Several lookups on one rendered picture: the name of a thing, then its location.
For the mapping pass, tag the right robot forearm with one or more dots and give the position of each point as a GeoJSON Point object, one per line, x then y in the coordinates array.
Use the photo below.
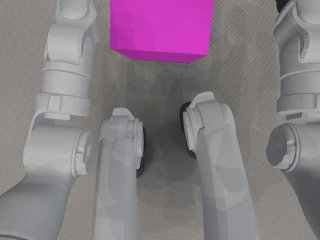
{"type": "Point", "coordinates": [297, 35]}

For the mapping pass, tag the right robot upper arm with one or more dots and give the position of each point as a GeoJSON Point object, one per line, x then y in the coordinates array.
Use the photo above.
{"type": "Point", "coordinates": [294, 149]}

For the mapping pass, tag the right robot foot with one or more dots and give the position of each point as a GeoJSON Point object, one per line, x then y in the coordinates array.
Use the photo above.
{"type": "Point", "coordinates": [184, 109]}

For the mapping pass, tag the left robot upper arm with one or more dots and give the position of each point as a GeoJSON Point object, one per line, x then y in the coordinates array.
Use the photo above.
{"type": "Point", "coordinates": [55, 156]}

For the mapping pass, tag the carton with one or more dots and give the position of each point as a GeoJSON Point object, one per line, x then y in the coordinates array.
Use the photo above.
{"type": "Point", "coordinates": [175, 31]}

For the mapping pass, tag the robot right thigh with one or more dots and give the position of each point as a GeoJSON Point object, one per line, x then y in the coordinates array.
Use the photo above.
{"type": "Point", "coordinates": [228, 212]}

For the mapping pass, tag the left robot forearm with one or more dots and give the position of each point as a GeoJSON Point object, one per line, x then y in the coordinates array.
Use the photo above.
{"type": "Point", "coordinates": [67, 65]}

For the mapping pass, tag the right robot hand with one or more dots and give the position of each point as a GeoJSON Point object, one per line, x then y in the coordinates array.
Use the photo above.
{"type": "Point", "coordinates": [280, 4]}

